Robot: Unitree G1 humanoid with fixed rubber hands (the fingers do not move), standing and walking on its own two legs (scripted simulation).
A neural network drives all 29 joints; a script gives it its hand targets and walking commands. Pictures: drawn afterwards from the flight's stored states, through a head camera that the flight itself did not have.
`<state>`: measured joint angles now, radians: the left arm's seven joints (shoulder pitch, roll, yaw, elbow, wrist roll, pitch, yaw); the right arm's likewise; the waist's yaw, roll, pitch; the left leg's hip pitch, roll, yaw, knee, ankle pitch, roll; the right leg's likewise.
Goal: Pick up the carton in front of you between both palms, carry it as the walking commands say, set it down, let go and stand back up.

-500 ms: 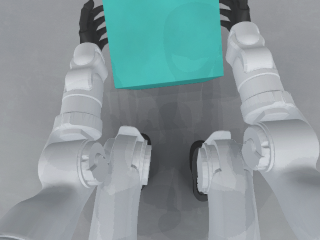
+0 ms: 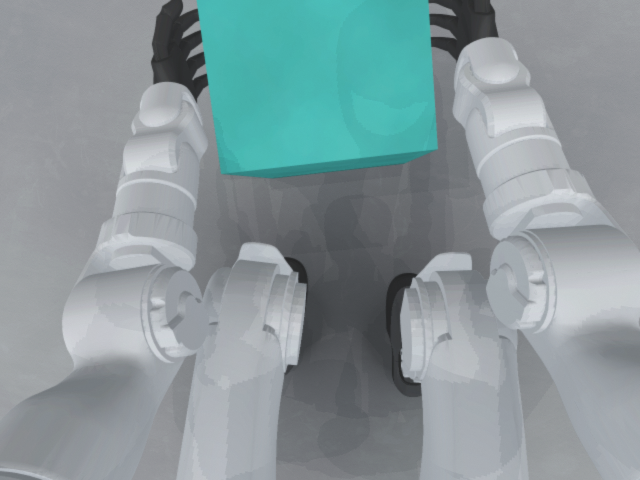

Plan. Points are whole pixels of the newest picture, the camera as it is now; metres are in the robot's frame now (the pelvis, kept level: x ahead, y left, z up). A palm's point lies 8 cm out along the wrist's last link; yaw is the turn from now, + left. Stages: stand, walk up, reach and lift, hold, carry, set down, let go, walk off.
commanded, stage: set down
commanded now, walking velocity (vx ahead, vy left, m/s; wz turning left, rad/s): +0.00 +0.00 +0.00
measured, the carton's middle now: (325, 86) +0.51 +0.04 -0.24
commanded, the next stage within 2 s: let go in 1.68 s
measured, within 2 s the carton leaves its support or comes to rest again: neither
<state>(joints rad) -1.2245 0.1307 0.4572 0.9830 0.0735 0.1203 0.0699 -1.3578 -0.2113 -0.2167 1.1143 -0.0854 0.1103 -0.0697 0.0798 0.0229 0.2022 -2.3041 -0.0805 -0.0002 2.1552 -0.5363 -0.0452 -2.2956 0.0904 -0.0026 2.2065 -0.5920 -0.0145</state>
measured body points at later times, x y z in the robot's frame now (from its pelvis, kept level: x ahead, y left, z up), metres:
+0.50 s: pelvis +0.00 +0.00 +0.00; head +0.35 -0.01 +0.27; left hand +0.47 +0.22 -0.19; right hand +0.52 -0.16 -0.20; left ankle +0.12 +0.12 -0.33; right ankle +0.10 -0.10 -0.33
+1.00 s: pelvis +0.00 +0.01 +0.07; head +0.32 +0.01 +0.39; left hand +0.48 +0.23 -0.06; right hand +0.54 -0.15 -0.06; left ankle +0.12 +0.12 -0.33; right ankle +0.10 -0.10 -0.33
